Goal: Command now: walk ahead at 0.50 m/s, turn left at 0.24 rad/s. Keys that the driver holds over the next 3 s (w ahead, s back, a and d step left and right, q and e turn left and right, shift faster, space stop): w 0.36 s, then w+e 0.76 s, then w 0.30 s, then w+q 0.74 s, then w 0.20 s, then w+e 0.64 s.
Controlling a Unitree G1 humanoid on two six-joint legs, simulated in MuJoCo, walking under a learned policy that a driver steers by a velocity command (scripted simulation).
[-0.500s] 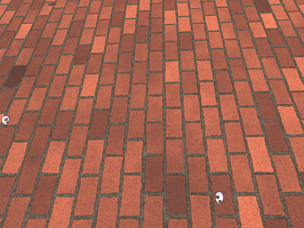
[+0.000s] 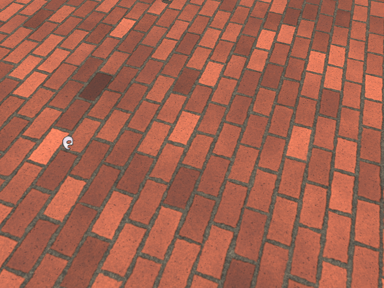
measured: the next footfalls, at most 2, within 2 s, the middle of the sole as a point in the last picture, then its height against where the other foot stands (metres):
right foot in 0.36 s outside the picture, level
left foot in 0.88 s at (184, 241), level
